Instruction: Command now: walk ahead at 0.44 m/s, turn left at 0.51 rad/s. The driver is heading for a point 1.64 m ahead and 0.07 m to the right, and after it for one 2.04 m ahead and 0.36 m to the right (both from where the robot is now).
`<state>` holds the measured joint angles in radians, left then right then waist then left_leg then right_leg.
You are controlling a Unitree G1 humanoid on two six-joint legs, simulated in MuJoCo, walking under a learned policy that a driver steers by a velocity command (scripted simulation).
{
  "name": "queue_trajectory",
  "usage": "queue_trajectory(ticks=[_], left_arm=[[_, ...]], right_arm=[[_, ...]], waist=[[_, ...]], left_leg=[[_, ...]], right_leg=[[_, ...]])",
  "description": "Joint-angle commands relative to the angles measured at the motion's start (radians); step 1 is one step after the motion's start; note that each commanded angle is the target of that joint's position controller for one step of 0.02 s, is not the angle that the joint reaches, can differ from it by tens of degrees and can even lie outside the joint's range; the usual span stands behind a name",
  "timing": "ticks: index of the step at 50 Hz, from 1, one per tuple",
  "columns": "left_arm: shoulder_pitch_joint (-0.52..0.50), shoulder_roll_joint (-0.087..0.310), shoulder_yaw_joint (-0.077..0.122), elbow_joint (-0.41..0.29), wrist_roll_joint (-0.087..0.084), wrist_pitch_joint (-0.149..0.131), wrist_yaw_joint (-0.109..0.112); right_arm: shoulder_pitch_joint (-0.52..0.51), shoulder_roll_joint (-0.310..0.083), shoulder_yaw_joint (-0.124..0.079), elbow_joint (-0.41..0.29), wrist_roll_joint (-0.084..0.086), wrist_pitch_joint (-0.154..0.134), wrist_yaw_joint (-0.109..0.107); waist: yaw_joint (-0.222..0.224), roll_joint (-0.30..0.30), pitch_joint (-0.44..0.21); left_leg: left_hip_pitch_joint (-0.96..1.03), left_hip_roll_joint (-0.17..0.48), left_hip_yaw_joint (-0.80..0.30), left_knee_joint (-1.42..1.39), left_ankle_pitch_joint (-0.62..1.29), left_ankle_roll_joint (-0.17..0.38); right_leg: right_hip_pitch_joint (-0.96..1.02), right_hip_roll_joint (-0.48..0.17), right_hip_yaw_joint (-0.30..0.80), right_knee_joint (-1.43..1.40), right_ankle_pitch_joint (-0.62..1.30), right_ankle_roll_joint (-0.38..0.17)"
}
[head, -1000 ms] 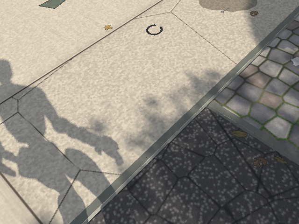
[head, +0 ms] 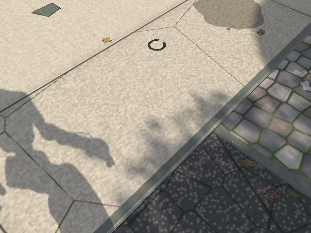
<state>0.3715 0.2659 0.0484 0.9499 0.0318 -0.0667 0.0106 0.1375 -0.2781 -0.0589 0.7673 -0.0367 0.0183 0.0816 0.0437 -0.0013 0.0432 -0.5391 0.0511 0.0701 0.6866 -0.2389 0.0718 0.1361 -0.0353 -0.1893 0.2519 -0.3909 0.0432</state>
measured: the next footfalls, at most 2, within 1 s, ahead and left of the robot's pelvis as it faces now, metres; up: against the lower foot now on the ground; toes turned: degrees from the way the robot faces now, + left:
left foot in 0.04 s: +0.17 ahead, +0.11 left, +0.00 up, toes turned +6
right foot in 0.62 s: +0.51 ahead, +0.00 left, +0.00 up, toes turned -2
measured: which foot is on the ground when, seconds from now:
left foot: up 0.00-0.02, down 0.04-0.64, up 0.66-1.00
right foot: down 0.00-0.06, up 0.08-0.60, down 0.62-1.00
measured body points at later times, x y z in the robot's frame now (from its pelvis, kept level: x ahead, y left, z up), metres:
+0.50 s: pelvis +0.26 +0.06 +0.01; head +0.29 +0.07 +0.46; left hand +0.38 +0.32 -0.12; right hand +0.29 -0.20 -0.12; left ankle +0.13 +0.10 -0.73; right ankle +0.46 -0.04 -0.68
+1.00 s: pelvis +0.57 +0.05 +0.01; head +0.60 +0.04 +0.46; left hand +0.61 +0.33 -0.11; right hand +0.71 -0.22 -0.09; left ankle +0.76 +0.19 -0.68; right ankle +0.47 +0.00 -0.73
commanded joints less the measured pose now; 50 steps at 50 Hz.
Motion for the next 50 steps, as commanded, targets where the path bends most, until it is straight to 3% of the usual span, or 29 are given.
queue_trajectory(ticks=[1,2,3,4,5,6,7,8,10,13,16,20,24,25,27,29,30,31,32,33,34,35,36,37,39,41,46,50], left_arm=[[-0.027,0.190,0.038,-0.045,-0.005,-0.002,0.001],[-0.016,0.175,0.030,-0.053,-0.004,0.002,0.000],[-0.002,0.096,0.007,-0.115,-0.023,-0.001,-0.011],[-0.069,0.083,0.005,-0.162,-0.006,-0.015,-0.022],[-0.160,0.125,0.015,-0.182,-0.005,-0.018,-0.027],[-0.153,0.109,0.007,-0.179,-0.014,-0.027,-0.031],[-0.133,0.100,0.005,-0.166,-0.010,-0.029,-0.029],[-0.107,0.099,0.005,-0.158,0.006,-0.017,-0.027],[-0.050,0.089,0.002,-0.131,0.019,0.015,-0.034],[-0.093,0.074,0.001,-0.131,0.012,0.038,-0.042],[-0.205,0.079,0.005,-0.160,0.003,0.041,-0.046],[-0.285,0.059,0.000,-0.179,-0.008,0.032,-0.054],[-0.369,0.045,-0.011,-0.212,-0.006,0.025,-0.065],[-0.379,0.040,-0.014,-0.219,-0.004,0.023,-0.066],[-0.341,0.045,-0.013,-0.216,-0.004,0.022,-0.061],[-0.191,0.078,0.000,-0.176,-0.004,0.020,-0.051],[-0.051,0.107,0.014,-0.135,-0.002,0.013,-0.045],[0.101,0.145,0.033,-0.099,0.013,0.008,-0.035],[0.161,0.279,0.074,-0.101,0.024,0.018,-0.021],[0.097,0.253,0.072,-0.103,-0.022,0.026,-0.029],[0.026,0.231,0.069,-0.107,-0.038,0.029,-0.029],[-0.025,0.170,0.056,-0.118,-0.032,0.032,-0.028],[-0.058,0.131,0.045,-0.121,-0.027,0.031,-0.025],[-0.078,0.107,0.036,-0.118,-0.030,0.027,-0.020],[-0.069,0.125,0.038,-0.117,-0.031,0.010,-0.020],[-0.047,0.157,0.047,-0.113,-0.033,0.001,-0.019],[0.049,0.163,0.054,-0.102,-0.036,0.011,-0.016],[0.100,0.174,0.059,-0.103,-0.022,0.020,-0.007]], right_arm=[[0.071,-0.077,-0.027,-0.051,-0.007,-0.023,-0.011],[0.247,-0.115,-0.048,0.009,-0.015,-0.032,-0.026],[0.363,-0.246,-0.085,0.015,-0.019,-0.037,-0.044],[0.334,-0.289,-0.086,-0.001,0.015,-0.037,-0.046],[0.296,-0.275,-0.083,0.010,0.024,-0.032,-0.048],[0.250,-0.226,-0.070,0.012,0.022,-0.033,-0.057],[0.201,-0.180,-0.057,0.004,0.023,-0.037,-0.063],[0.156,-0.153,-0.046,-0.003,0.028,-0.042,-0.066],[0.134,-0.124,-0.033,-0.012,0.028,-0.061,-0.064],[0.189,-0.114,-0.026,0.025,0.032,-0.086,-0.064],[0.245,-0.108,-0.020,0.053,0.029,-0.094,-0.066],[0.270,-0.093,-0.009,0.079,0.021,-0.106,-0.073],[0.297,-0.074,0.004,0.116,0.014,-0.112,-0.093],[0.300,-0.074,0.007,0.125,0.013,-0.112,-0.099],[0.288,-0.093,0.009,0.138,0.009,-0.113,-0.110],[0.276,-0.128,0.002,0.145,-0.001,-0.103,-0.123],[0.265,-0.147,-0.002,0.143,-0.005,-0.095,-0.125],[0.226,-0.157,-0.001,0.121,0.004,-0.095,-0.123],[0.274,-0.070,0.018,0.066,0.031,-0.106,-0.103],[0.240,-0.099,0.010,0.050,0.013,-0.115,-0.093],[0.168,-0.096,0.016,0.023,0.007,-0.125,-0.086],[0.141,-0.100,0.019,0.012,0.013,-0.136,-0.080],[0.133,-0.096,0.018,0.013,0.009,-0.130,-0.079],[0.141,-0.088,0.021,0.007,-0.007,-0.110,-0.079],[0.163,-0.064,0.029,0.004,-0.019,-0.074,-0.072],[0.117,-0.056,0.033,-0.022,-0.018,-0.061,-0.069],[-0.090,-0.052,0.041,-0.096,-0.007,-0.062,-0.063],[-0.195,-0.061,0.048,-0.138,0.004,-0.074,-0.060]], waist=[[-0.089,-0.079,-0.023],[-0.157,-0.017,-0.140],[-0.196,0.205,-0.262],[-0.162,0.244,-0.322],[-0.169,0.129,-0.213],[-0.125,0.064,-0.106],[-0.084,0.023,-0.055],[-0.045,0.037,-0.035],[-0.016,0.050,-0.063],[-0.024,0.047,-0.021],[-0.064,0.044,0.023],[-0.086,0.044,0.045],[-0.104,0.037,0.081],[-0.102,0.037,0.081],[-0.075,0.059,0.040],[-0.008,0.101,-0.052],[0.047,0.107,-0.123],[0.131,0.072,-0.198],[0.095,-0.158,-0.305],[0.060,-0.125,-0.353],[0.036,-0.049,-0.203],[0.011,0.014,-0.104],[-0.025,0.054,-0.031],[-0.059,0.050,-0.005],[-0.078,0.011,-0.021],[-0.075,-0.009,-0.017],[0.011,-0.055,-0.008],[0.055,-0.065,-0.016]], left_leg=[[0.245,-0.113,0.087,-0.082,-0.044,0.068],[0.482,-0.146,0.063,-0.128,-0.049,0.097],[0.766,0.129,-0.390,-0.258,-0.364,0.208],[0.799,0.300,-0.857,-0.462,-0.360,0.263],[0.734,0.280,-0.748,-0.460,-0.258,0.255],[0.610,0.250,-0.602,-0.436,-0.126,0.233],[0.506,0.191,-0.504,-0.442,-0.016,0.195],[0.428,0.142,-0.433,-0.453,0.066,0.172],[0.384,0.105,-0.348,-0.473,0.197,0.173],[0.386,0.096,-0.276,-0.542,0.242,0.162],[0.463,0.099,-0.231,-0.576,0.283,0.128],[0.535,0.099,-0.134,-0.585,0.377,0.089],[0.618,0.125,-0.056,-0.586,0.536,0.070],[0.643,0.131,-0.038,-0.571,0.609,0.062],[0.686,0.139,-0.001,-0.471,0.935,0.037],[0.734,0.148,0.022,-0.232,1.234,0.016],[0.700,0.148,0.030,-0.039,1.208,0.011],[0.527,0.128,0.057,0.223,0.975,0.006],[0.122,-0.039,0.075,0.659,0.271,-0.046],[-0.091,-0.150,-0.096,0.823,-0.262,-0.039],[-0.172,-0.065,-0.170,0.785,-0.161,-0.025],[-0.158,-0.021,-0.150,0.704,-0.092,-0.027],[-0.115,0.008,-0.140,0.623,-0.078,-0.034],[-0.063,0.026,-0.135,0.567,-0.078,-0.054],[-0.012,0.038,-0.110,0.484,-0.071,-0.086],[-0.024,0.043,-0.083,0.384,-0.015,-0.112],[-0.090,0.023,-0.063,0.103,0.193,-0.136],[-0.093,-0.018,-0.069,-0.032,0.210,-0.120]], right_leg=[[-0.152,-0.227,-0.006,0.266,0.874,-0.154],[-0.255,-0.186,-0.038,0.521,0.836,-0.126],[-0.600,-0.090,-0.062,0.905,0.438,-0.063],[-0.786,0.047,0.136,1.091,-0.125,-0.046],[-0.862,-0.001,0.234,1.141,-0.058,-0.064],[-0.856,-0.050,0.225,1.085,0.041,-0.076],[-0.803,-0.082,0.225,0.988,0.087,-0.081],[-0.741,-0.096,0.227,0.929,0.101,-0.074],[-0.675,-0.093,0.207,0.897,0.127,-0.058],[-0.733,-0.102,0.177,0.807,0.220,-0.037],[-0.850,-0.105,0.174,0.717,0.316,-0.038],[-0.871,-0.055,0.181,0.580,0.414,-0.063],[-0.850,-0.001,0.142,0.425,0.426,-0.099],[-0.825,0.011,0.121,0.383,0.415,-0.112],[-0.715,0.068,0.068,0.334,0.344,-0.148],[-0.574,0.133,0.038,0.325,0.234,-0.190],[-0.432,0.150,0.058,0.280,0.223,-0.217],[-0.194,0.079,0.165,0.222,0.232,-0.268],[0.131,-0.219,0.633,0.237,0.243,-0.432],[0.191,-0.303,0.973,0.100,0.325,-0.505],[0.071,-0.269,0.816,0.066,0.261,-0.467],[-0.074,-0.243,0.713,0.025,0.281,-0.428],[-0.198,-0.194,0.634,-0.001,0.350,-0.387],[-0.289,-0.146,0.570,-0.021,0.413,-0.361],[-0.354,-0.097,0.498,-0.036,0.505,-0.351],[-0.382,-0.063,0.461,-0.051,0.534,-0.343],[-0.288,-0.020,0.462,-0.023,0.563,-0.274],[-0.175,-0.046,0.517,0.044,0.641,-0.264]])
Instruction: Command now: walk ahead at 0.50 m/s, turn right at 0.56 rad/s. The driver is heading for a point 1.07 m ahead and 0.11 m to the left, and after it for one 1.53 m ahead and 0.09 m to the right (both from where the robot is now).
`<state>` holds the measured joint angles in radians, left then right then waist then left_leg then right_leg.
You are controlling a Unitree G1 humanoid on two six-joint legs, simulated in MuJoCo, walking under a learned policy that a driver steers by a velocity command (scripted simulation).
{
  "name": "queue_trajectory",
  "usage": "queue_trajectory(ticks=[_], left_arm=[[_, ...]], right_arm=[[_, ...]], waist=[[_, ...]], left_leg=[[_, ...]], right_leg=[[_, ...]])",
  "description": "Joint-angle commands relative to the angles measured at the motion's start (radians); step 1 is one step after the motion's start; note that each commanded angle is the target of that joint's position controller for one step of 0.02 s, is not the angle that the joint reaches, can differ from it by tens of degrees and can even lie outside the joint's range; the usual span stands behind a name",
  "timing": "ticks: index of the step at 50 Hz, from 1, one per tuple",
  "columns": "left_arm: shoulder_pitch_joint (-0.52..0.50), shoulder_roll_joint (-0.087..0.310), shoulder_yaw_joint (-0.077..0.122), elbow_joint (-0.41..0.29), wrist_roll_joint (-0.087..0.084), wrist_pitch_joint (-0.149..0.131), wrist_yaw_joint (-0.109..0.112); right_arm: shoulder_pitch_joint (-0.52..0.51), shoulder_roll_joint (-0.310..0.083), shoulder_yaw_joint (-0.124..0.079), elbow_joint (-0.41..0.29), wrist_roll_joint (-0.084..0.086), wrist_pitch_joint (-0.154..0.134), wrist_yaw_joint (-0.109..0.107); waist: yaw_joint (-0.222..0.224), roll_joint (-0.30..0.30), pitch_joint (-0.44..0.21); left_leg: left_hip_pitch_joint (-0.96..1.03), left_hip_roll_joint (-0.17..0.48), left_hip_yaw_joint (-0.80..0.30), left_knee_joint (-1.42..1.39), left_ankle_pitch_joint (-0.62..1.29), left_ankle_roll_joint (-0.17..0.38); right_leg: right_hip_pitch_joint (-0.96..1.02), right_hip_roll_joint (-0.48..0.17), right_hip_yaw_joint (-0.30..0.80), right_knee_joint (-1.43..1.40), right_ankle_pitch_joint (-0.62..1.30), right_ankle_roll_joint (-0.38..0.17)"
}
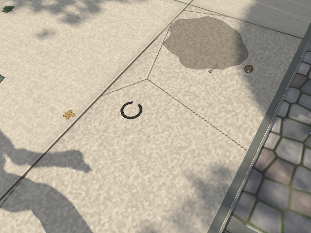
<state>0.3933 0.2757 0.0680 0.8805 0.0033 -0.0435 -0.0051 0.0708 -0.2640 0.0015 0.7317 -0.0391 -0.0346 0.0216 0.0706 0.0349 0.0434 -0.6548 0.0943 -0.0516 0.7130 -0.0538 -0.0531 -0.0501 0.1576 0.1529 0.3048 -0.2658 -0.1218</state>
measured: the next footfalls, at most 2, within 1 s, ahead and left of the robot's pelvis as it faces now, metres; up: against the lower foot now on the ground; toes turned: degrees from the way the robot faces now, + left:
left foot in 0.12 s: +0.25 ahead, +0.13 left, +0.00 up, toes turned -6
right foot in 0.58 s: +0.45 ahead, -0.10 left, +0.00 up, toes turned +0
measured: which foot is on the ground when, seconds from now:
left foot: up 0.00-0.10, down 0.12-0.60, up 0.62-1.00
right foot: down 0.00-0.12, up 0.14-0.56, down 0.58-1.00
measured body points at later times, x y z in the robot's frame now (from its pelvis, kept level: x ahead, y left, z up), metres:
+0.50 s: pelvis +0.27 +0.03 +0.00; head +0.30 +0.03 +0.45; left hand +0.49 +0.23 -0.10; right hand +0.20 -0.23 -0.13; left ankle +0.21 +0.13 -0.74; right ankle +0.38 -0.11 -0.71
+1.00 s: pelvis +0.51 +0.01 +0.00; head +0.54 +0.02 +0.44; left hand +0.43 +0.27 -0.14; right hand +0.75 -0.17 -0.11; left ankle +0.62 +0.16 -0.70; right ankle +0.41 -0.10 -0.74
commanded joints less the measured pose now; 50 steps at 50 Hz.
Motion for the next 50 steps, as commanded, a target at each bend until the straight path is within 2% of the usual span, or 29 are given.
queue_trajectory(ticks=[1,3,4,5,6,7,8,9,10,11,13,14,16,20,24,26,28,29,30,31,32,33,34,35,36,39,44,47,50], left_arm=[[0.074,0.170,0.041,-0.039,0.011,-0.003,0.013],[0.019,0.188,0.046,-0.062,0.016,-0.005,0.020],[-0.012,0.196,0.047,-0.070,0.018,-0.010,0.019],[-0.022,0.191,0.043,-0.068,0.011,-0.017,0.011],[-0.008,0.140,0.027,-0.080,0.001,-0.028,0.001],[0.104,0.038,0.005,-0.105,-0.025,-0.032,0.001],[0.131,0.102,0.007,-0.087,0.006,-0.024,0.005],[0.071,0.124,0.011,-0.069,0.021,-0.015,0.004],[-0.006,0.115,0.007,-0.081,0.027,-0.015,-0.005],[-0.039,0.102,0.005,-0.092,0.028,-0.012,-0.013],[-0.047,0.086,-0.002,-0.099,0.044,0.003,-0.026],[-0.046,0.081,-0.005,-0.101,0.048,0.007,-0.028],[-0.090,0.069,-0.013,-0.117,0.052,0.009,-0.032],[-0.281,0.026,-0.045,-0.181,0.041,0.001,-0.037],[-0.370,0.040,-0.052,-0.209,0.025,-0.010,-0.028],[-0.366,0.056,-0.047,-0.216,0.022,-0.018,-0.018],[-0.260,0.075,-0.036,-0.187,0.025,-0.032,-0.004],[-0.152,0.120,-0.018,-0.157,0.039,-0.045,0.009],[0.011,0.201,0.001,-0.151,0.062,-0.052,0.023],[0.011,0.279,0.024,-0.144,0.054,-0.031,0.026],[-0.041,0.188,0.009,-0.154,0.039,-0.022,0.023],[-0.104,0.108,-0.010,-0.165,0.030,-0.025,0.018],[-0.135,0.073,-0.018,-0.163,0.029,-0.032,0.014],[-0.141,0.056,-0.023,-0.158,0.029,-0.040,0.016],[-0.138,0.048,-0.024,-0.148,0.026,-0.048,0.018],[-0.090,0.061,-0.014,-0.117,0.014,-0.068,0.016],[-0.043,0.062,-0.008,-0.077,0.017,-0.064,0.015],[-0.022,0.090,0.001,-0.059,0.017,-0.062,0.017],[0.018,0.116,0.009,-0.033,0.018,-0.050,0.022]], right_arm=[[-0.134,-0.083,-0.013,-0.110,0.008,-0.026,0.000],[-0.061,-0.114,-0.022,-0.096,0.011,-0.035,-0.005],[0.028,-0.137,-0.032,-0.067,0.011,-0.040,-0.011],[0.156,-0.158,-0.044,-0.027,0.007,-0.051,-0.021],[0.294,-0.211,-0.059,-0.011,-0.010,-0.062,-0.036],[0.356,-0.306,-0.084,-0.013,-0.031,-0.054,-0.045],[0.322,-0.274,-0.089,0.001,-0.006,-0.036,-0.037],[0.248,-0.178,-0.071,-0.014,0.003,-0.034,-0.030],[0.202,-0.118,-0.057,-0.012,0.006,-0.037,-0.023],[0.190,-0.100,-0.050,-0.001,0.003,-0.040,-0.022],[0.225,-0.101,-0.048,0.039,0.013,-0.054,-0.018],[0.247,-0.104,-0.050,0.055,0.021,-0.062,-0.013],[0.270,-0.113,-0.054,0.074,0.033,-0.068,-0.007],[0.320,-0.125,-0.065,0.108,0.035,-0.053,-0.011],[0.376,-0.150,-0.079,0.132,0.031,-0.044,-0.008],[0.376,-0.161,-0.085,0.134,0.029,-0.040,-0.009],[0.351,-0.170,-0.091,0.129,0.032,-0.036,-0.013],[0.351,-0.143,-0.086,0.123,0.037,-0.040,-0.011],[0.327,-0.077,-0.069,0.079,0.044,-0.046,-0.011],[0.401,-0.038,-0.063,0.048,0.058,-0.038,-0.015],[0.397,-0.110,-0.079,0.080,0.028,-0.016,-0.021],[0.354,-0.103,-0.083,0.086,0.021,-0.010,-0.011],[0.331,-0.079,-0.080,0.087,0.022,-0.006,-0.003],[0.316,-0.075,-0.083,0.086,0.014,0.003,0.004],[0.313,-0.069,-0.083,0.086,0.006,0.013,0.011],[0.244,-0.050,-0.081,0.055,0.005,0.030,0.026],[0.069,-0.027,-0.066,-0.011,0.004,0.033,0.049],[-0.037,-0.017,-0.051,-0.051,0.004,0.029,0.062],[-0.089,-0.032,-0.050,-0.079,-0.001,0.029,0.064]], waist=[[0.025,-0.105,-0.017],[-0.026,-0.116,-0.030],[-0.067,-0.117,-0.063],[-0.130,-0.074,-0.124],[-0.184,0.003,-0.239],[-0.143,0.216,-0.359],[-0.113,0.213,-0.342],[-0.101,0.063,-0.184],[-0.103,-0.008,-0.098],[-0.089,0.018,-0.055],[-0.068,0.076,-0.041],[-0.059,0.078,-0.055],[-0.053,0.072,-0.055],[-0.089,0.070,-0.002],[-0.116,0.062,-0.013],[-0.104,0.065,-0.021],[-0.045,0.037,-0.047],[-0.002,-0.022,-0.113],[0.069,-0.162,-0.251],[0.019,-0.345,-0.264],[-0.009,-0.195,-0.163],[-0.032,-0.117,-0.071],[-0.049,-0.109,-0.030],[-0.061,-0.133,-0.017],[-0.072,-0.148,-0.014],[-0.079,-0.129,-0.026],[-0.058,-0.120,0.014],[-0.036,-0.121,0.039],[-0.026,-0.113,0.049]], left_leg=[[0.045,-0.069,0.042,-0.092,0.010,0.014],[0.187,-0.087,0.021,-0.175,-0.045,0.040],[0.307,-0.110,0.032,-0.198,-0.082,0.059],[0.472,-0.111,0.042,-0.261,-0.061,0.086],[0.683,0.036,-0.099,-0.288,-0.183,0.132],[0.944,0.312,-0.536,-0.344,-0.271,0.248],[0.895,0.343,-0.764,-0.427,-0.385,0.304],[0.754,0.297,-0.622,-0.444,-0.445,0.291],[0.643,0.237,-0.475,-0.460,-0.365,0.268],[0.581,0.188,-0.365,-0.479,-0.249,0.242],[0.526,0.126,-0.255,-0.490,-0.039,0.235],[0.533,0.118,-0.236,-0.487,0.055,0.247],[0.540,0.106,-0.207,-0.503,0.126,0.272],[0.477,0.059,-0.156,-0.545,0.074,0.271],[0.480,0.066,-0.173,-0.497,0.129,0.251],[0.489,0.081,-0.210,-0.451,0.130,0.236],[0.452,0.054,-0.217,-0.338,0.128,0.205],[0.391,-0.007,-0.177,-0.176,0.110,0.180],[0.274,-0.083,-0.088,0.107,-0.115,0.152],[0.017,-0.192,0.017,0.314,-0.502,0.134],[-0.032,-0.113,-0.019,0.425,-0.462,0.144],[-0.030,-0.080,-0.033,0.433,-0.371,0.144],[-0.004,-0.054,-0.025,0.414,-0.313,0.132],[0.014,-0.037,-0.014,0.400,-0.288,0.121],[0.027,-0.031,-0.005,0.402,-0.261,0.110],[-0.016,-0.026,0.008,0.409,-0.184,0.092],[-0.072,-0.017,0.047,0.232,-0.031,0.073],[0.004,-0.025,0.105,0.051,0.029,0.095],[0.052,-0.050,0.158,-0.045,-0.041,0.139]], right_leg=[[0.027,-0.251,0.196,0.011,0.527,-0.092],[0.005,-0.266,0.228,0.062,0.547,-0.058],[-0.013,-0.260,0.223,0.127,0.627,-0.039],[-0.036,-0.215,0.181,0.280,0.665,-0.017],[-0.130,-0.158,0.120,0.512,0.502,0.007],[-0.417,-0.007,-0.005,0.811,-0.094,0.048],[-0.548,-0.035,-0.023,0.928,-0.260,0.041],[-0.572,-0.092,-0.011,0.959,-0.168,0.041],[-0.559,-0.119,-0.021,0.915,-0.101,0.045],[-0.543,-0.143,-0.029,0.865,-0.078,0.049],[-0.496,-0.152,-0.047,0.807,-0.071,0.064],[-0.492,-0.156,-0.070,0.787,-0.068,0.072],[-0.522,-0.180,-0.116,0.724,-0.042,0.093],[-0.507,-0.200,-0.165,0.470,0.085,0.138],[-0.403,-0.168,-0.182,0.321,0.148,0.145],[-0.342,-0.161,-0.171,0.272,0.122,0.132],[-0.165,-0.144,-0.169,0.159,0.117,0.111],[0.007,-0.199,-0.109,0.121,0.090,0.083],[0.203,-0.448,0.136,0.064,-0.110,0.032],[0.273,-0.619,0.489,-0.071,-0.276,-0.053],[0.169,-0.593,0.483,-0.079,-0.355,-0.069],[0.077,-0.535,0.345,-0.088,-0.278,-0.053],[0.011,-0.488,0.215,-0.110,-0.115,-0.037],[-0.022,-0.454,0.122,-0.122,-0.010,-0.021],[-0.038,-0.425,0.051,-0.130,0.088,-0.012],[-0.014,-0.421,-0.064,-0.134,0.310,-0.022],[0.003,-0.399,-0.220,-0.148,0.394,-0.022],[-0.003,-0.403,-0.287,-0.149,0.409,-0.010],[0.073,-0.427,-0.331,-0.100,0.525,0.005]])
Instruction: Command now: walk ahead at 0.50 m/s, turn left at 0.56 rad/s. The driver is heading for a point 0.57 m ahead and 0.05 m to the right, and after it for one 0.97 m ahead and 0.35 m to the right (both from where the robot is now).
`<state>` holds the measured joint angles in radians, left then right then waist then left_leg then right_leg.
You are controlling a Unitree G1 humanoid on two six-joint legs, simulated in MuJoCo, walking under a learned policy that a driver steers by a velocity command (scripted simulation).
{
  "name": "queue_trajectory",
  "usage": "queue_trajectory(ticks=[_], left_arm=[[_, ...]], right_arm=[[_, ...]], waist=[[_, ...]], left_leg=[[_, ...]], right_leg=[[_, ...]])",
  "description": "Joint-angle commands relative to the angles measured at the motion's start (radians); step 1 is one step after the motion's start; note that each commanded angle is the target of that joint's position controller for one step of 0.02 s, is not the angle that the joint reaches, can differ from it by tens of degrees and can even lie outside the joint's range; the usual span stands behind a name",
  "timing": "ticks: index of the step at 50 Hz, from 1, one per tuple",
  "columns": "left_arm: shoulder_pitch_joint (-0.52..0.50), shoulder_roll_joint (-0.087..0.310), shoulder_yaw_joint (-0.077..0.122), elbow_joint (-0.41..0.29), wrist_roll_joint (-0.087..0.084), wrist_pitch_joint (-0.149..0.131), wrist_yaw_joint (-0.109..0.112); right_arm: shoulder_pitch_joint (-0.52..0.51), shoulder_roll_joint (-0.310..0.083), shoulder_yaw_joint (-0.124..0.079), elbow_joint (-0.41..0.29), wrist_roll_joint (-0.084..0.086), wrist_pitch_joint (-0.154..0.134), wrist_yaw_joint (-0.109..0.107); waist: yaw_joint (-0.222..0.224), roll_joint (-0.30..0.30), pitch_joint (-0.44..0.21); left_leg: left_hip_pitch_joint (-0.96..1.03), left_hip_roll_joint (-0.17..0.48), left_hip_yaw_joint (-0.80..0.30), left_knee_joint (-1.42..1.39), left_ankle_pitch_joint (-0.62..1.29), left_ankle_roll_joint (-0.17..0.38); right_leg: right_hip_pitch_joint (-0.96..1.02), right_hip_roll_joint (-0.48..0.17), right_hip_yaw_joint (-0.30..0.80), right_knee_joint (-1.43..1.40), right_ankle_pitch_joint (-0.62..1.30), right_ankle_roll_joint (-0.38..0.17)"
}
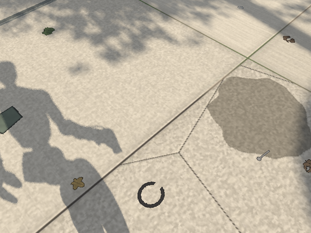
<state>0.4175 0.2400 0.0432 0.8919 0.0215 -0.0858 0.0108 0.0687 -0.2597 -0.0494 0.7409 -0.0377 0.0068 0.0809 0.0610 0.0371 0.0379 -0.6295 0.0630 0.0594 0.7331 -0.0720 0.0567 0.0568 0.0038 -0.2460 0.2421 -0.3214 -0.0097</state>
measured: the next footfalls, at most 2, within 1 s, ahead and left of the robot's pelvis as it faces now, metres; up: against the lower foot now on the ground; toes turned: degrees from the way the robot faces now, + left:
left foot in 0.10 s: +0.21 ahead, +0.10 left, +0.00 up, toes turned +8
right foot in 0.68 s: +0.51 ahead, -0.04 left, +0.00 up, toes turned -10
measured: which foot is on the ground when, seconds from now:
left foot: up 0.00-0.08, down 0.10-0.68, up 0.70-1.00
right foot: down 0.00-0.12, up 0.14-0.66, down 0.68-1.00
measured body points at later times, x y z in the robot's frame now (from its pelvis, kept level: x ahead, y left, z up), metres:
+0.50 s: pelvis +0.27 +0.05 +0.00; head +0.29 +0.06 +0.45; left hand +0.36 +0.30 -0.13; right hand +0.27 -0.21 -0.13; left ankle +0.17 +0.09 -0.74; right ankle +0.42 -0.09 -0.68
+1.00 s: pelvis +0.54 +0.00 +0.01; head +0.57 -0.02 +0.45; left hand +0.62 +0.27 -0.12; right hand +0.64 -0.29 -0.11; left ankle +0.72 +0.14 -0.67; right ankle +0.47 -0.03 -0.74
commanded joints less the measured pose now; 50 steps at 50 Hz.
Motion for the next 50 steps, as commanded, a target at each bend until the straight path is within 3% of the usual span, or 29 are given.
queue_trajectory(ticks=[1,3,4,5,6,7,8,9,10,11,13,16,20,27,30,32,33,34,35,36,38,39,40,42,44,50], left_arm=[[-0.002,0.162,0.035,-0.038,0.000,-0.001,0.009],[0.004,0.196,0.043,-0.027,0.002,0.015,0.014],[0.004,0.208,0.045,-0.027,0.001,0.025,0.015],[-0.005,0.205,0.042,-0.039,0.001,0.031,0.014],[0.044,0.092,0.012,-0.091,-0.014,0.026,0.000],[0.005,0.113,0.018,-0.131,-0.009,0.019,-0.008],[-0.094,0.142,0.025,-0.137,-0.008,0.019,-0.010],[-0.101,0.115,0.014,-0.131,-0.022,0.010,-0.012],[-0.076,0.102,0.012,-0.103,-0.019,0.011,-0.014],[-0.042,0.098,0.012,-0.084,-0.002,0.027,-0.017],[0.008,0.091,0.015,-0.047,0.007,0.058,-0.030],[-0.059,0.075,0.021,-0.052,-0.004,0.072,-0.042],[-0.185,0.070,0.024,-0.078,-0.003,0.069,-0.044],[-0.373,0.028,-0.004,-0.146,0.009,0.059,-0.063],[-0.324,0.045,0.002,-0.145,0.009,0.061,-0.059],[-0.178,0.081,0.019,-0.108,0.012,0.059,-0.051],[-0.048,0.111,0.037,-0.070,0.020,0.051,-0.045],[0.089,0.193,0.067,-0.042,0.032,0.050,-0.030],[0.021,0.287,0.093,-0.067,0.013,0.062,-0.022],[0.013,0.270,0.093,-0.065,-0.020,0.069,-0.024],[-0.078,0.163,0.066,-0.059,-0.018,0.067,-0.015],[-0.111,0.137,0.056,-0.058,-0.018,0.059,-0.011],[-0.134,0.125,0.050,-0.065,-0.019,0.051,-0.008],[-0.118,0.146,0.052,-0.060,-0.023,0.030,-0.012],[-0.091,0.176,0.059,-0.056,-0.023,0.024,-0.015],[0.023,0.184,0.064,-0.044,-0.021,0.033,-0.012]], right_arm=[[-0.084,-0.043,-0.002,-0.092,-0.005,-0.011,0.001],[-0.007,-0.066,-0.014,-0.077,-0.009,-0.013,-0.011],[0.103,-0.086,-0.027,-0.046,-0.012,-0.021,-0.020],[0.273,-0.126,-0.049,0.010,-0.021,-0.029,-0.035],[0.336,-0.232,-0.076,0.016,-0.030,-0.030,-0.052],[0.339,-0.274,-0.082,-0.008,0.007,-0.022,-0.059],[0.319,-0.236,-0.074,0.015,0.020,-0.015,-0.071],[0.267,-0.180,-0.057,0.024,0.021,-0.023,-0.078],[0.225,-0.130,-0.041,0.032,0.018,-0.035,-0.079],[0.194,-0.100,-0.029,0.039,0.021,-0.048,-0.079],[0.193,-0.079,-0.020,0.053,0.018,-0.075,-0.075],[0.232,-0.100,-0.026,0.086,0.020,-0.095,-0.074],[0.276,-0.081,-0.016,0.114,0.023,-0.103,-0.079],[0.369,-0.078,-0.003,0.181,0.019,-0.102,-0.108],[0.358,-0.117,-0.007,0.194,0.014,-0.092,-0.122],[0.331,-0.151,-0.015,0.188,0.008,-0.078,-0.128],[0.311,-0.161,-0.018,0.177,0.011,-0.072,-0.125],[0.288,-0.146,-0.012,0.145,0.017,-0.077,-0.117],[0.316,-0.050,0.001,0.079,0.029,-0.089,-0.093],[0.230,-0.116,-0.006,0.061,0.012,-0.102,-0.087],[0.194,-0.106,0.000,0.043,0.028,-0.122,-0.082],[0.187,-0.099,-0.001,0.039,0.014,-0.108,-0.083],[0.214,-0.088,0.004,0.047,-0.004,-0.086,-0.080],[0.225,-0.072,0.007,0.040,-0.015,-0.053,-0.073],[0.169,-0.066,0.009,0.012,-0.013,-0.041,-0.069],[-0.063,-0.067,0.018,-0.071,0.000,-0.043,-0.062]], waist=[[-0.024,-0.119,0.046],[-0.064,-0.139,-0.018],[-0.111,-0.131,-0.085],[-0.187,-0.078,-0.182],[-0.171,0.119,-0.300],[-0.166,0.148,-0.379],[-0.176,0.012,-0.249],[-0.137,-0.002,-0.132],[-0.090,-0.037,-0.074],[-0.052,-0.021,-0.048],[-0.031,-0.001,-0.052],[-0.040,0.012,-0.004],[-0.072,0.020,0.044],[-0.119,0.015,0.081],[-0.076,0.051,0.026],[-0.006,0.073,-0.061],[0.059,0.053,-0.130],[0.126,-0.045,-0.217],[0.026,-0.309,-0.277],[0.064,-0.109,-0.264],[-0.019,0.016,-0.040],[-0.055,0.027,-0.004],[-0.080,0.009,-0.005],[-0.095,-0.024,-0.020],[-0.085,-0.045,-0.010],[0.012,-0.096,-0.004]], left_leg=[[0.059,-0.041,0.066,-0.088,-0.066,0.049],[0.182,-0.113,0.100,-0.114,-0.173,0.094],[0.314,-0.153,0.097,-0.155,-0.191,0.121],[0.556,-0.149,0.042,-0.220,-0.170,0.158],[0.893,0.150,-0.381,-0.263,-0.318,0.254],[0.958,0.339,-0.825,-0.435,-0.208,0.337],[0.876,0.305,-0.631,-0.443,-0.088,0.301],[0.727,0.270,-0.483,-0.445,0.042,0.268],[0.613,0.213,-0.369,-0.466,0.134,0.212],[0.530,0.172,-0.289,-0.491,0.181,0.177],[0.473,0.141,-0.204,-0.532,0.227,0.148],[0.494,0.123,-0.117,-0.587,0.212,0.108],[0.565,0.115,-0.037,-0.620,0.214,0.070],[0.729,0.151,0.080,-0.573,0.466,0.055],[0.791,0.170,0.126,-0.414,0.870,0.035],[0.778,0.184,0.144,-0.173,1.017,0.036],[0.693,0.173,0.154,0.034,0.890,0.037],[0.486,0.123,0.169,0.354,0.532,0.019],[0.018,-0.134,0.095,0.738,-0.431,-0.042],[-0.108,-0.091,-0.109,0.783,-0.390,-0.028],[-0.080,0.006,-0.112,0.600,-0.259,-0.030],[-0.026,0.030,-0.114,0.521,-0.254,-0.045],[0.033,0.037,-0.108,0.478,-0.247,-0.062],[0.064,0.036,-0.083,0.406,-0.235,-0.088],[0.041,0.038,-0.062,0.313,-0.173,-0.109],[-0.035,0.007,-0.055,0.028,0.033,-0.120]], right_leg=[[-0.007,-0.277,0.047,0.010,0.707,-0.100],[0.034,-0.279,0.012,0.198,1.002,-0.090],[0.012,-0.275,0.000,0.370,1.025,-0.085],[-0.121,-0.252,-0.016,0.621,0.860,-0.056],[-0.504,-0.164,-0.009,0.959,0.228,-0.011],[-0.705,-0.005,0.150,1.172,-0.225,0.016],[-0.779,-0.067,0.244,1.176,-0.108,0.004],[-0.754,-0.099,0.244,1.112,-0.037,-0.008],[-0.685,-0.130,0.254,1.018,-0.007,-0.016],[-0.615,-0.141,0.263,0.962,0.006,-0.014],[-0.542,-0.124,0.271,0.932,0.037,-0.015],[-0.638,-0.106,0.296,0.868,0.137,-0.018],[-0.754,-0.081,0.301,0.725,0.274,-0.016],[-0.741,-0.047,0.154,0.428,0.316,-0.055],[-0.613,0.030,0.088,0.383,0.186,-0.115],[-0.445,0.086,0.080,0.362,0.086,-0.168],[-0.266,0.100,0.114,0.282,0.095,-0.203],[-0.033,-0.055,0.332,0.213,0.020,-0.274],[0.250,-0.335,0.916,0.118,0.103,-0.443],[0.231,-0.337,0.941,0.058,0.132,-0.465],[-0.042,-0.278,0.712,0.005,0.263,-0.369],[-0.132,-0.219,0.635,-0.004,0.340,-0.327],[-0.190,-0.175,0.572,-0.016,0.394,-0.308],[-0.232,-0.134,0.519,-0.023,0.486,-0.301],[-0.254,-0.106,0.498,-0.038,0.497,-0.287],[-0.137,-0.079,0.528,0.002,0.520,-0.220]])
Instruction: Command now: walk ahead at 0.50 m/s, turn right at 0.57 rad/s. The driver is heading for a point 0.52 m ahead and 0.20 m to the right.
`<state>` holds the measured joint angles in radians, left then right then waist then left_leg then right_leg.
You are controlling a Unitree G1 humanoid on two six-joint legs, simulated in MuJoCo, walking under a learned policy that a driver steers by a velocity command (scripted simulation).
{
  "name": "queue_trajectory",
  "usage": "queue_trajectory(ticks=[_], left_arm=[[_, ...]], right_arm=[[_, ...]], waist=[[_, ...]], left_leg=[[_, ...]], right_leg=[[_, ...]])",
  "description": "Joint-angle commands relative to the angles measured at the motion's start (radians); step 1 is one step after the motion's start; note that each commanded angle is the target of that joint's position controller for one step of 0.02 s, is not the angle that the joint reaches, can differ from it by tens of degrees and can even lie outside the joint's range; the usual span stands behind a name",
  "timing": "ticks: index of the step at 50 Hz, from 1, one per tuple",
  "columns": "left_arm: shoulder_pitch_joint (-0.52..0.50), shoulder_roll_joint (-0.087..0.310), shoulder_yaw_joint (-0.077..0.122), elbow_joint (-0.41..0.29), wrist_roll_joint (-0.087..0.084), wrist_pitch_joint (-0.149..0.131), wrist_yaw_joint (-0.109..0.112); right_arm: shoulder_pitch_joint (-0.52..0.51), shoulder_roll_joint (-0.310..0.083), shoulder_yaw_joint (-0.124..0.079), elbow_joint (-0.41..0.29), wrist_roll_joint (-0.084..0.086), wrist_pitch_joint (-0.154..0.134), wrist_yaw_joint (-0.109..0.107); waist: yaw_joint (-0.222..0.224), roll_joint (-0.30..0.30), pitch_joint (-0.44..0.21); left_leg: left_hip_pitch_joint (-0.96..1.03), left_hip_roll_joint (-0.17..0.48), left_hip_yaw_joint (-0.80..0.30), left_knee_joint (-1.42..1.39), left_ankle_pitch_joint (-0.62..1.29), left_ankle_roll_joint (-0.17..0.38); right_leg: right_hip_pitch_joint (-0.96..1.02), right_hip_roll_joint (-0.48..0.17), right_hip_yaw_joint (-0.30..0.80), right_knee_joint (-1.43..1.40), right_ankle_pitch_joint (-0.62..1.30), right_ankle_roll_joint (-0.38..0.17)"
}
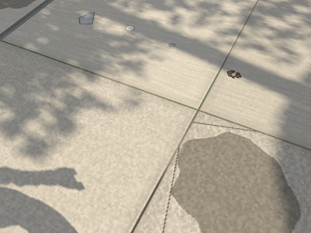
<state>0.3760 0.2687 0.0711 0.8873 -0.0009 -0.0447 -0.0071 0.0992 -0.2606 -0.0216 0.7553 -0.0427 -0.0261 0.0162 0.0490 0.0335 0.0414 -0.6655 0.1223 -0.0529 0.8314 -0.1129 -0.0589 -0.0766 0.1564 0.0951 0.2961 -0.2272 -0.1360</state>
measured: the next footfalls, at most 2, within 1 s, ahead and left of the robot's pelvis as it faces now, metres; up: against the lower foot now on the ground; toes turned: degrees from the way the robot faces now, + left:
left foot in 0.18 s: +0.29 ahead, +0.13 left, +0.00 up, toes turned -9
right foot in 0.70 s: +0.47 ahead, -0.17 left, +0.00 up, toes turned -30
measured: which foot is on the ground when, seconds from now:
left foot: up 0.00-0.16, down 0.18-0.72, up 0.74-1.00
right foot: down 0.00-0.20, up 0.22-0.68, down 0.70-1.00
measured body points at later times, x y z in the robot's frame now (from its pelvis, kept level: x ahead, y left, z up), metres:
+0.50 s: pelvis +0.27 +0.03 +0.00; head +0.29 +0.03 +0.45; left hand +0.50 +0.23 -0.11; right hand +0.21 -0.24 -0.12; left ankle +0.25 +0.14 -0.74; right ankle +0.32 -0.13 -0.67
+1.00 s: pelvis +0.46 -0.10 +0.00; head +0.48 -0.14 +0.45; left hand +0.66 +0.08 -0.12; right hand +0.42 -0.38 -0.14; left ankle +0.59 +0.00 -0.68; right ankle +0.44 -0.15 -0.74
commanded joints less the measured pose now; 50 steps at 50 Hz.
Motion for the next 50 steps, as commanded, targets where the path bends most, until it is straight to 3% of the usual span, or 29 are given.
queue_trajectory(ticks=[1,3,5,7,8,9,10,11,12,13,14,15,17,20,26,31,33,34,35,36,37,38,39,40,41,43,45,50], left_arm=[[0.080,0.157,0.036,-0.039,0.004,-0.007,0.008],[0.099,0.163,0.037,-0.041,0.012,-0.004,0.013],[0.086,0.176,0.040,-0.051,0.018,-0.005,0.020],[0.016,0.197,0.044,-0.074,0.021,-0.009,0.023],[-0.007,0.204,0.045,-0.079,0.018,-0.014,0.016],[-0.017,0.180,0.037,-0.086,0.007,-0.023,0.005],[0.026,0.081,0.012,-0.123,-0.018,-0.031,0.002],[0.096,0.090,0.009,-0.148,-0.010,-0.024,0.003],[0.074,0.146,0.016,-0.106,0.018,-0.004,0.011],[0.007,0.142,0.016,-0.106,0.026,0.001,-0.001],[-0.015,0.119,0.013,-0.113,0.025,0.006,-0.009],[-0.033,0.110,0.012,-0.121,0.037,0.017,-0.019],[-0.032,0.093,0.007,-0.125,0.040,0.037,-0.033],[-0.120,0.079,0.000,-0.167,0.038,0.046,-0.049],[-0.316,0.039,-0.024,-0.239,0.032,0.037,-0.072],[-0.410,0.053,-0.025,-0.283,0.045,0.039,-0.078],[-0.354,0.069,-0.014,-0.273,0.052,0.038,-0.067],[-0.252,0.086,-0.003,-0.245,0.055,0.031,-0.058],[-0.075,0.111,0.014,-0.185,0.068,0.019,-0.044],[0.017,0.215,0.043,-0.176,0.076,0.017,-0.025],[-0.009,0.287,0.058,-0.206,0.031,0.023,-0.013],[0.001,0.246,0.051,-0.191,0.010,0.027,0.000],[-0.045,0.185,0.033,-0.174,0.007,0.019,0.009],[-0.090,0.130,0.016,-0.167,0.006,0.014,0.012],[-0.131,0.102,0.004,-0.164,0.000,0.011,0.014],[-0.161,0.088,-0.007,-0.163,0.005,0.002,0.009],[-0.151,0.107,-0.005,-0.144,0.011,-0.007,0.005],[-0.112,0.083,-0.020,-0.096,0.014,-0.005,0.013]], right_arm=[[-0.122,-0.068,-0.008,-0.096,0.007,-0.013,0.003],[-0.169,-0.074,-0.004,-0.118,0.011,-0.021,0.004],[-0.169,-0.090,-0.005,-0.131,0.014,-0.031,0.004],[-0.048,-0.126,-0.017,-0.101,0.018,-0.040,-0.004],[0.073,-0.151,-0.030,-0.064,0.017,-0.048,-0.014],[0.214,-0.192,-0.044,-0.037,0.005,-0.062,-0.028],[0.342,-0.275,-0.064,-0.043,-0.021,-0.062,-0.045],[0.284,-0.304,-0.076,-0.042,-0.008,-0.043,-0.042],[0.200,-0.202,-0.060,-0.063,0.000,-0.033,-0.036],[0.153,-0.127,-0.042,-0.067,0.008,-0.032,-0.032],[0.129,-0.099,-0.033,-0.061,0.006,-0.034,-0.030],[0.143,-0.095,-0.030,-0.044,0.009,-0.041,-0.032],[0.172,-0.099,-0.033,-0.021,0.017,-0.061,-0.025],[0.198,-0.112,-0.042,0.000,0.026,-0.079,-0.017],[0.237,-0.122,-0.050,0.037,0.024,-0.075,-0.015],[0.305,-0.165,-0.063,0.073,0.024,-0.054,-0.026],[0.317,-0.196,-0.069,0.085,0.022,-0.038,-0.032],[0.317,-0.207,-0.070,0.086,0.023,-0.028,-0.034],[0.314,-0.196,-0.063,0.078,0.027,-0.023,-0.035],[0.347,-0.111,-0.040,0.022,0.044,-0.027,-0.024],[0.323,-0.101,-0.040,-0.031,0.038,-0.029,-0.019],[0.235,-0.141,-0.048,-0.029,0.032,-0.022,-0.025],[0.223,-0.097,-0.032,-0.024,0.048,-0.028,-0.025],[0.239,-0.086,-0.027,-0.004,0.043,-0.025,-0.026],[0.252,-0.094,-0.031,0.006,0.023,-0.010,-0.026],[0.306,-0.094,-0.035,0.034,0.010,0.022,-0.019],[0.316,-0.073,-0.033,0.044,0.017,0.034,-0.014],[0.212,-0.055,-0.029,0.039,0.016,0.043,-0.020]], waist=[[0.036,-0.095,-0.009],[0.051,-0.099,-0.007],[0.037,-0.108,-0.008],[-0.033,-0.120,-0.037],[-0.088,-0.097,-0.094],[-0.159,-0.034,-0.186],[-0.179,0.114,-0.342],[-0.098,0.310,-0.390],[-0.075,0.103,-0.221],[-0.079,-0.002,-0.110],[-0.060,0.000,-0.053],[-0.052,0.047,-0.025],[-0.043,0.074,-0.027],[-0.044,0.062,-0.018],[-0.076,0.056,0.022],[-0.099,0.057,0.039],[-0.068,0.072,-0.012],[-0.022,0.065,-0.074],[0.055,0.013,-0.169],[0.068,-0.163,-0.307],[0.037,-0.270,-0.397],[0.059,-0.089,-0.326],[0.021,-0.085,-0.224],[-0.023,-0.051,-0.144],[-0.059,-0.061,-0.103],[-0.094,-0.075,-0.113],[-0.108,-0.078,-0.125],[-0.073,-0.107,-0.094]], left_leg=[[-0.004,-0.062,0.056,-0.103,0.082,-0.001],[-0.001,-0.083,0.053,-0.164,0.077,0.011],[0.058,-0.099,0.034,-0.232,0.048,0.031],[0.264,-0.133,0.033,-0.305,-0.024,0.063],[0.429,-0.155,0.046,-0.346,-0.035,0.083],[0.654,-0.071,-0.025,-0.389,-0.052,0.119],[0.909,0.209,-0.337,-0.430,-0.259,0.180],[0.954,0.341,-0.745,-0.558,-0.303,0.275],[0.812,0.306,-0.642,-0.556,-0.414,0.269],[0.681,0.250,-0.479,-0.573,-0.372,0.251],[0.595,0.200,-0.349,-0.605,-0.259,0.224],[0.547,0.167,-0.255,-0.622,-0.162,0.211],[0.519,0.142,-0.146,-0.642,-0.013,0.208],[0.546,0.153,-0.043,-0.681,0.086,0.226],[0.567,0.111,0.162,-0.685,0.184,0.196],[0.686,0.153,0.232,-0.609,0.346,0.167],[0.737,0.159,0.273,-0.440,0.669,0.154],[0.728,0.154,0.291,-0.274,0.760,0.149],[0.615,0.126,0.312,-0.026,0.662,0.120],[0.276,0.052,0.317,0.317,0.164,0.067],[0.041,-0.123,0.196,0.591,-0.476,0.021],[0.001,-0.063,0.068,0.602,-0.378,0.027],[0.015,-0.037,0.059,0.548,-0.320,0.035],[0.052,-0.008,0.053,0.445,-0.302,0.042],[0.104,0.000,0.049,0.384,-0.286,0.041],[0.205,-0.023,0.062,0.332,-0.245,0.036],[0.217,-0.040,0.072,0.277,-0.196,0.031],[0.201,-0.047,0.071,0.075,-0.090,0.037]], right_leg=[[0.025,-0.236,0.199,-0.038,0.443,-0.093],[0.072,-0.252,0.228,-0.004,0.484,-0.091],[0.092,-0.272,0.265,0.034,0.512,-0.076],[0.033,-0.267,0.275,0.112,0.602,-0.035],[0.001,-0.232,0.261,0.235,0.662,-0.014],[-0.096,-0.166,0.209,0.446,0.565,0.012],[-0.289,-0.077,0.100,0.747,0.148,0.042],[-0.501,0.000,0.026,0.912,-0.331,0.050],[-0.567,-0.099,0.034,0.985,-0.252,0.047],[-0.554,-0.131,0.018,0.957,-0.170,0.053],[-0.529,-0.161,0.006,0.909,-0.131,0.060],[-0.515,-0.185,-0.002,0.877,-0.118,0.068],[-0.496,-0.193,-0.022,0.872,-0.087,0.079],[-0.580,-0.215,-0.028,0.836,-0.007,0.094],[-0.567,-0.224,-0.107,0.529,0.199,0.101],[-0.496,-0.189,-0.195,0.353,0.085,0.044],[-0.391,-0.121,-0.232,0.316,-0.030,0.003],[-0.273,-0.077,-0.237,0.280,-0.054,-0.024],[-0.038,-0.064,-0.197,0.199,0.007,-0.055],[0.293,-0.338,0.167,0.168,-0.033,-0.140],[0.393,-0.576,0.614,0.060,0.395,-0.258],[0.339,-0.534,0.407,0.103,0.732,-0.241],[0.226,-0.495,0.254,0.121,0.912,-0.220],[0.114,-0.433,0.162,0.094,0.878,-0.155],[0.024,-0.387,0.115,0.064,0.839,-0.119],[-0.063,-0.352,0.053,0.029,0.887,-0.098],[-0.079,-0.334,0.011,0.010,0.923,-0.099],[-0.052,-0.311,-0.026,0.000,0.835,-0.065]])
